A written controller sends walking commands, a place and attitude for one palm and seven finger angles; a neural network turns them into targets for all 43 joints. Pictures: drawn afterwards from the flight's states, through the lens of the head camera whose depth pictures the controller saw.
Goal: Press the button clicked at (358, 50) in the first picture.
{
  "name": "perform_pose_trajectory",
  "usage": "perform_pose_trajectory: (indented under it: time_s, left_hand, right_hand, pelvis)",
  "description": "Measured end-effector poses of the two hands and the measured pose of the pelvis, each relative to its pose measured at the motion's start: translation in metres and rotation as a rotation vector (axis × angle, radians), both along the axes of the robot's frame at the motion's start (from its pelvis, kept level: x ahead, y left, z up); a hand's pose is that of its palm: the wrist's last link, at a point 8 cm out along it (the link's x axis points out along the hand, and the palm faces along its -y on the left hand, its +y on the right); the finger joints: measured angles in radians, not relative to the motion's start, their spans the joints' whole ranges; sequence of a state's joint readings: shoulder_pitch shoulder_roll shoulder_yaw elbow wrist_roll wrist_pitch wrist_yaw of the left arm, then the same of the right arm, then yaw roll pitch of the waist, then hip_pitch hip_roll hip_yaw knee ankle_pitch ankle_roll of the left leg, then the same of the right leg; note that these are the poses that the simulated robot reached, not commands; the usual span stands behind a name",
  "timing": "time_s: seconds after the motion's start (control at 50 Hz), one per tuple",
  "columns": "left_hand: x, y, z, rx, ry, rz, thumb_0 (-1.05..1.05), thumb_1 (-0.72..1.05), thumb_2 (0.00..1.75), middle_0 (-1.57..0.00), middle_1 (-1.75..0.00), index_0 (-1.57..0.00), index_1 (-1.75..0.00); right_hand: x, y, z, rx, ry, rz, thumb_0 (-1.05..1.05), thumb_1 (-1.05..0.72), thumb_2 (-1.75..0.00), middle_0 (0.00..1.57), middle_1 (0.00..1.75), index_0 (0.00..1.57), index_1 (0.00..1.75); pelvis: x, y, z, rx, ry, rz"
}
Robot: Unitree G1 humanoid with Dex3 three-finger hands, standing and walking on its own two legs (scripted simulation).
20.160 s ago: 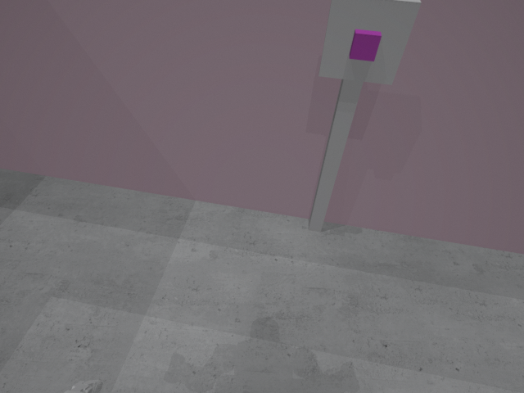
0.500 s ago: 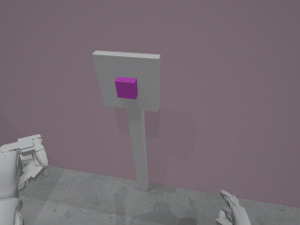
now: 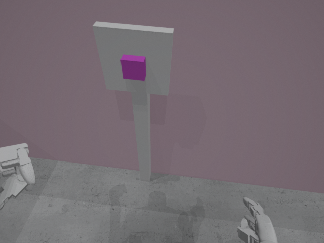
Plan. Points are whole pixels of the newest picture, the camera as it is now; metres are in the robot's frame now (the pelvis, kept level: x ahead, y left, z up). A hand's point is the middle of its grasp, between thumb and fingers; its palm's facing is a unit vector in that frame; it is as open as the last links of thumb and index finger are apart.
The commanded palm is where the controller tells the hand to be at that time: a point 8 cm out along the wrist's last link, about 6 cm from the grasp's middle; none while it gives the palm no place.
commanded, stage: step back with the hand held close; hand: left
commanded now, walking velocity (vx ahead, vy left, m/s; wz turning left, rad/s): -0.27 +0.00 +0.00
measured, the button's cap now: (134, 67) +0.56 +0.13 +0.14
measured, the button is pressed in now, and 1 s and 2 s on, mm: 0 0 0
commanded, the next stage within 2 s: stop stepping back and stand still in 0.76 s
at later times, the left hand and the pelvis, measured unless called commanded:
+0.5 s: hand out of the picture +0.13 +0.25 +0.18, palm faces +0.40 -0.80 -0.45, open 3.1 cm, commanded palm +0.07 +0.29 +0.18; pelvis -0.06 +0.01 +0.00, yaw +1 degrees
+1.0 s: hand out of the picture +0.01 +0.25 +0.18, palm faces +0.31 -0.86 -0.41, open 3.1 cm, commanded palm -0.05 +0.29 +0.18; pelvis -0.18 +0.02 +0.01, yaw -1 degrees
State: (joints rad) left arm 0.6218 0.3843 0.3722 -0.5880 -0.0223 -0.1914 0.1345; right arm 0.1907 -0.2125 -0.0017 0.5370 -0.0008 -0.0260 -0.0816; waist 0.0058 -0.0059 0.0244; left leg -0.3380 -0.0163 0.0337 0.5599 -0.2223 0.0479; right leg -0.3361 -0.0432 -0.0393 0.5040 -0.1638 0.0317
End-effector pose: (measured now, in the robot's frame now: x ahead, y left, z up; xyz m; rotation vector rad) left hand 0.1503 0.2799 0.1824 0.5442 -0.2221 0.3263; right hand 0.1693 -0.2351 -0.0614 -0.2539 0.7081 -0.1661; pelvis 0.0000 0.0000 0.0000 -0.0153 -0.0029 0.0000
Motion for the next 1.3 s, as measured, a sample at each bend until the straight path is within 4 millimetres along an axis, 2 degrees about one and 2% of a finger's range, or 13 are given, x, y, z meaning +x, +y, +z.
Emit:
perform_pose_trajectory:
  time_s: [0.16,0.28,0.44,0.5,0.58,0.66,0.72,0.8,0.88,1.04,1.12,1.18,1.3]
  left_hand:
    - [-0.028,0.002,0.002,0.014,-0.1,0.001,0.02,0.89,0.9,-1.31,-1.5,-1.3,-1.5]
    - [-0.039,0.008,0.002,-0.009,-0.167,-0.02,0.02,0.89,0.9,-1.31,-1.5,-1.3,-1.5]
    - [-0.054,0.019,0.013,0.042,-0.165,-0.022,0.02,0.89,0.9,-1.31,-1.5,-1.3,-1.5]
    - [-0.063,0.013,0.011,0.044,-0.148,-0.037,0.02,0.89,0.9,-1.31,-1.5,-1.3,-1.5]
    - [-0.072,-0.003,0.007,0.016,-0.099,-0.096,0.02,0.89,0.9,-1.31,-1.5,-1.3,-1.5]
    - [-0.094,-0.014,0.011,0.027,-0.09,-0.153,0.02,0.89,0.9,-1.31,-1.5,-1.3,-1.5]
    - [-0.112,-0.008,0.014,0.029,-0.111,-0.129,0.02,0.89,0.9,-1.31,-1.5,-1.3,-1.5]
    - [-0.126,0.014,0.011,0.007,-0.152,-0.059,0.02,0.89,0.9,-1.31,-1.5,-1.31,-1.5]
    - [-0.137,0.026,0.004,-0.027,-0.128,-0.046,0.02,0.89,0.9,-1.31,-1.5,-1.3,-1.5]
    - [-0.196,0.009,0.015,-0.023,-0.067,-0.093,0.02,0.89,0.9,-1.31,-1.5,-1.3,-1.5]
    - [-0.228,0.007,0.017,0.009,-0.07,-0.062,0.02,0.89,0.9,-1.31,-1.5,-1.3,-1.5]
    - [-0.244,0.014,0.019,-0.022,-0.126,-0.031,0.02,0.89,0.9,-1.31,-1.5,-1.31,-1.5]
    - [-0.247,0.031,-0.002,-0.114,-0.2,0.014,0.02,0.89,0.9,-1.31,-1.5,-1.31,-1.5]
  right_hand:
    - [-0.026,0.009,-0.005,-0.008,-0.021,0.03,0.01,-0.9,-0.89,0.2,0.3,0.2,0.3]
    - [-0.052,0.01,-0.011,-0.043,0.009,0.012,0.01,-0.9,-0.89,0.2,0.3,0.2,0.3]
    - [-0.079,0.02,-0.006,-0.026,0.031,0.009,0.02,-0.9,-0.89,0.2,0.3,0.2,0.3]
    - [-0.08,0.021,-0.007,-0.015,0.027,0.044,0.01,-0.9,-0.89,0.2,0.3,0.2,0.3]
    - [-0.082,0.019,-0.008,-0.002,0.022,0.067,0.01,-0.9,-0.89,0.2,0.3,0.2,0.3]
    - [-0.093,0.012,-0.002,0.007,-0.023,0.043,0.01,-0.9,-0.89,0.2,0.3,0.21,0.3]
    - [-0.105,0.006,0.003,-0.014,-0.023,0.01,0.01,-0.9,-0.89,0.2,0.3,0.21,0.3]
    - [-0.121,0.005,0.005,-0.069,-0.002,-0.003,0.01,-0.91,-0.89,0.2,0.3,0.2,0.3]
    - [-0.142,0.016,0.012,-0.066,-0.01,0.023,0.01,-0.91,-0.89,0.2,0.3,0.2,0.3]
    - [-0.204,0.035,0.022,0.009,-0.057,0.035,0.01,-0.9,-0.89,0.2,0.3,0.2,0.3]
    - [-0.232,0.03,0.007,0.01,-0.02,0.046,0.01,-0.9,-0.89,0.2,0.3,0.21,0.3]
    - [-0.257,0.021,-0.001,-0.011,0.035,0.017,0.01,-0.9,-0.89,0.2,0.3,0.21,0.3]
    - [-0.293,0.009,-0.009,-0.079,0.022,-0.057,0.02,-0.9,-0.89,0.2,0.3,0.21,0.3]
  pelvis:
    - [-0.023,0.003,-0.009,-0.017,-0.006,0.007]
    - [-0.037,0.011,-0.013,-0.034,-0.009,0.006]
    - [-0.051,0.011,-0.004,-0.059,0.021,0.038]
    - [-0.06,0.006,-0.004,-0.038,0.059,0.018]
    - [-0.087,0.002,-0.002,-0.046,0.054,-0.003]
    - [-0.105,-0.002,-0.004,-0.051,0.028,0.002]
    - [-0.109,0.002,-0.003,-0.036,0.023,0.0]
    - [-0.119,0.012,-0.005,-0.04,0.028,0.013]
    - [-0.148,0.017,0.001,-0.02,0.025,0.006]
    - [-0.194,0.013,0.011,-0.046,0.012,-0.005]
    - [-0.221,0.009,0.004,-0.01,0.012,-0.018]
    - [-0.23,0.013,0.004,-0.003,0.004,-0.024]
    - [-0.246,0.026,-0.009,-0.008,-0.009,-0.004]
